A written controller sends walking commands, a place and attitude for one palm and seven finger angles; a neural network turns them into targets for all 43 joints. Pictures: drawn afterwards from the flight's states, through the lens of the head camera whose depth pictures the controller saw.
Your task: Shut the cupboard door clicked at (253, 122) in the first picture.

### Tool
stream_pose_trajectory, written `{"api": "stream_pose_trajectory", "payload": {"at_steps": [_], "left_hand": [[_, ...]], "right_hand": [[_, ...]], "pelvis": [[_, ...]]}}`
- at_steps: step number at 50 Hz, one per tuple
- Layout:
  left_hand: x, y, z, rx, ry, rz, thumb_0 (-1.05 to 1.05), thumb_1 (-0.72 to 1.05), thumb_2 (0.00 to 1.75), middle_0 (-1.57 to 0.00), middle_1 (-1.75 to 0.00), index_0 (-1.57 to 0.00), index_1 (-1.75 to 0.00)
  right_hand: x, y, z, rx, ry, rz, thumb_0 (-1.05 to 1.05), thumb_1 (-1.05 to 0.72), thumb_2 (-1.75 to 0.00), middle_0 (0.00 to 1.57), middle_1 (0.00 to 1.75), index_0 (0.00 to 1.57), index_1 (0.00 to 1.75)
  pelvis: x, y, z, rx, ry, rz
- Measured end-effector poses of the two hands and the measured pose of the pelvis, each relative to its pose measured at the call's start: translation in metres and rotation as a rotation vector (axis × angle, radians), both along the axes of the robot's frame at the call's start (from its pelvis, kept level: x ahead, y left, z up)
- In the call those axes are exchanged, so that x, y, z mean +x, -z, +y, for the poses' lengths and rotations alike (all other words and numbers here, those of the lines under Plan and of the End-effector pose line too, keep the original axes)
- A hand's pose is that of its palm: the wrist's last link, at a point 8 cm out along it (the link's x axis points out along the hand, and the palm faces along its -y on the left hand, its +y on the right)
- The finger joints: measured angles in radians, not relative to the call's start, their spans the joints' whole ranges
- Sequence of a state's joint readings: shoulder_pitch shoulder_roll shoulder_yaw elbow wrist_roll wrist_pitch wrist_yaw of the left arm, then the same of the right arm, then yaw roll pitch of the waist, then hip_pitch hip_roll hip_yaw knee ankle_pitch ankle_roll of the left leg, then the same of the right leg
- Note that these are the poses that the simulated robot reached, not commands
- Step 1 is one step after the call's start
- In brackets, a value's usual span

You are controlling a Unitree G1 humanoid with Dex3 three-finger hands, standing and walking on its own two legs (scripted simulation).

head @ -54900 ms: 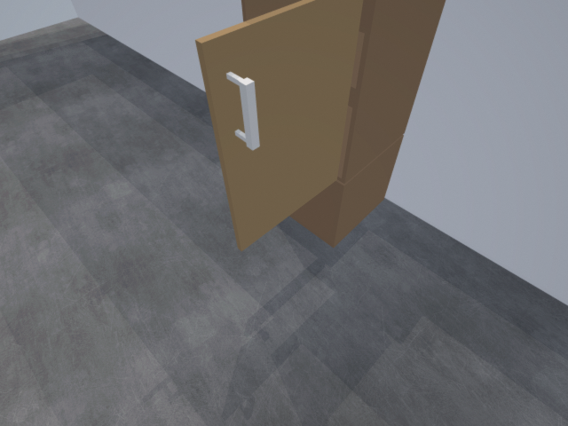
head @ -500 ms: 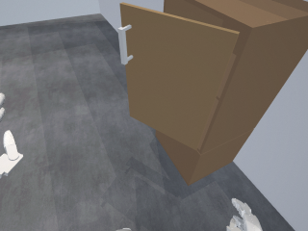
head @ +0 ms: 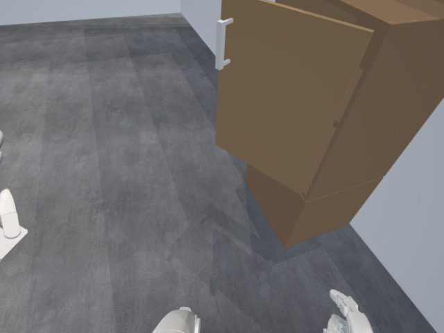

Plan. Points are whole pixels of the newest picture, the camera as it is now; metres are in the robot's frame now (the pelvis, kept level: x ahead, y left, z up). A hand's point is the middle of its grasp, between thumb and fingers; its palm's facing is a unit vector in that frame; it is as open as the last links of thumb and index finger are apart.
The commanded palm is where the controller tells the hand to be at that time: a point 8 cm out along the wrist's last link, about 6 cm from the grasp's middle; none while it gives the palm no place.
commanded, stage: stop stepping back and stand still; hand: left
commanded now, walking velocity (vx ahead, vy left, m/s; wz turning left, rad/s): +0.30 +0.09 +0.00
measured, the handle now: (224, 44) +0.88 +0.09 +0.13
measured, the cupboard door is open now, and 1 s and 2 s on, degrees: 30 30 30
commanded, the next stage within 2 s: let the arm hang, fingers relaxed in 1.34 s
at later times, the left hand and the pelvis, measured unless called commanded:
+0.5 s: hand out of the picture +0.14 +0.27 +0.19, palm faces +0.33 -0.82 -0.46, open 7.4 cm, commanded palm +0.07 +0.32 +0.20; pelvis -0.10 +0.03 +0.01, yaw -6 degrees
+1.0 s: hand (5, 221) +0.18 +0.28 +0.20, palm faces +0.31 -0.79 -0.53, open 7.4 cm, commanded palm +0.12 +0.33 +0.20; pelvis -0.05 +0.04 +0.02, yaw -6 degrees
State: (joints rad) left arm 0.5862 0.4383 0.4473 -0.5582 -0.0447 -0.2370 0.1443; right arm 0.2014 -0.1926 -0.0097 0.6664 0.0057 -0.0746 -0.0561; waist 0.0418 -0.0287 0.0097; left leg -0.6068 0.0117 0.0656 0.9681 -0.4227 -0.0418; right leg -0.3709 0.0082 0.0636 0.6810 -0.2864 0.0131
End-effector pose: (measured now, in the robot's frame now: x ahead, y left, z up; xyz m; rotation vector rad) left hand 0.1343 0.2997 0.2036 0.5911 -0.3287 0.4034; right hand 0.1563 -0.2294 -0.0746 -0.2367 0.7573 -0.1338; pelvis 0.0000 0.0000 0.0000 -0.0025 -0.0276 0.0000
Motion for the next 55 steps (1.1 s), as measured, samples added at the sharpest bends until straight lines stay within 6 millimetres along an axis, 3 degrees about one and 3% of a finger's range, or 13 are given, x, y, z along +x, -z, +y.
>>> {"api": "stream_pose_trajectory", "payload": {"at_steps": [4,10,16,22,25,29,32,35,39,43,48,55], "left_hand": [[-0.021,0.001,0.026,-0.05,-0.05,-0.055,0.01,0.88,0.89,-0.21,-0.3,-0.21,-0.3],[-0.026,0.003,0.059,-0.138,-0.105,-0.107,0.01,0.88,0.89,-0.21,-0.3,-0.21,-0.3],[-0.029,-0.006,0.036,-0.151,0.024,-0.055,0.02,0.89,0.89,-0.2,-0.3,-0.2,-0.3],[-0.033,-0.006,0.013,-0.047,0.118,0.034,0.01,0.89,0.89,-0.21,-0.3,-0.2,-0.3],[-0.036,-0.007,0.012,-0.034,0.132,0.037,0.01,0.88,0.89,-0.21,-0.3,-0.21,-0.3],[-0.041,-0.008,0.022,-0.056,0.098,0.006,0.01,0.88,0.89,-0.21,-0.3,-0.21,-0.3],[-0.037,-0.003,0.029,-0.082,0.076,-0.023,0.01,0.88,0.89,-0.21,-0.3,-0.21,-0.3],[-0.026,0.005,0.037,-0.108,0.072,-0.056,0.01,0.88,0.89,-0.21,-0.3,-0.21,-0.3],[-0.007,0.012,0.04,-0.106,0.085,-0.028,0.01,0.89,0.89,-0.21,-0.3,-0.21,-0.3],[0.008,0.0,0.033,-0.035,0.127,0.011,0.02,0.89,0.89,-0.21,-0.3,-0.21,-0.3],[0.011,-0.017,0.02,0.039,0.151,0.05,0.01,0.89,0.89,-0.21,-0.3,-0.21,-0.3],[0.017,0.002,0.023,-0.015,0.061,0.157,0.01,0.88,0.89,-0.21,-0.3,-0.21,-0.3]], "right_hand": [[-0.017,-0.012,0.013,-0.056,-0.018,-0.032,0.02,-0.91,-0.9,0.2,0.3,0.2,0.3],[-0.052,-0.024,0.036,-0.036,0.017,-0.087,0.02,-0.91,-0.9,0.2,0.3,0.2,0.3],[-0.093,-0.036,0.048,0.023,0.056,-0.081,0.02,-0.9,-0.9,0.2,0.3,0.21,0.3],[-0.126,-0.023,0.032,0.028,0.112,-0.043,0.02,-0.9,-0.9,0.21,0.3,0.21,0.3],[-0.146,-0.012,0.019,0.01,0.146,0.026,0.01,-0.9,-0.9,0.21,0.3,0.21,0.3],[-0.171,-0.01,0.006,-0.024,0.207,0.084,0.02,-0.91,-0.9,0.2,0.3,0.21,0.3],[-0.179,-0.008,0.0,-0.067,0.226,0.114,0.02,-0.91,-0.9,0.2,0.3,0.2,0.3],[-0.174,-0.002,0.0,-0.11,0.221,0.13,0.02,-0.91,-0.9,0.2,0.3,0.2,0.3],[-0.153,-0.001,0.012,-0.092,0.224,0.093,0.02,-0.91,-0.9,0.2,0.3,0.2,0.3],[-0.127,-0.004,0.036,-0.02,0.175,0.037,0.02,-0.91,-0.9,0.2,0.3,0.2,0.3],[-0.097,-0.005,0.055,0.075,0.123,0.011,0.02,-0.91,-0.9,0.2,0.3,0.2,0.3],[-0.066,-0.002,0.042,0.085,0.12,0.024,0.02,-0.9,-0.9,0.21,0.3,0.21,0.3]], "pelvis": [[-0.015,-0.002,0.017,-0.005,-0.006,0.017],[-0.048,-0.009,0.035,-0.021,0.003,-0.021],[-0.066,-0.024,0.038,-0.046,0.049,0.006],[-0.09,-0.016,0.031,0.001,0.1,0.045],[-0.097,-0.015,0.032,-0.014,0.106,0.021],[-0.089,-0.017,0.034,-0.002,0.123,0.01],[-0.081,-0.015,0.039,-0.005,0.109,0.005],[-0.073,-0.006,0.048,-0.022,0.081,0.001],[-0.07,-0.004,0.054,0.012,0.105,-0.005],[-0.068,-0.01,0.052,0.015,0.106,0.012],[-0.056,-0.016,0.045,-0.002,0.102,0.05],[-0.033,-0.018,0.037,0.004,0.117,0.073]]}}
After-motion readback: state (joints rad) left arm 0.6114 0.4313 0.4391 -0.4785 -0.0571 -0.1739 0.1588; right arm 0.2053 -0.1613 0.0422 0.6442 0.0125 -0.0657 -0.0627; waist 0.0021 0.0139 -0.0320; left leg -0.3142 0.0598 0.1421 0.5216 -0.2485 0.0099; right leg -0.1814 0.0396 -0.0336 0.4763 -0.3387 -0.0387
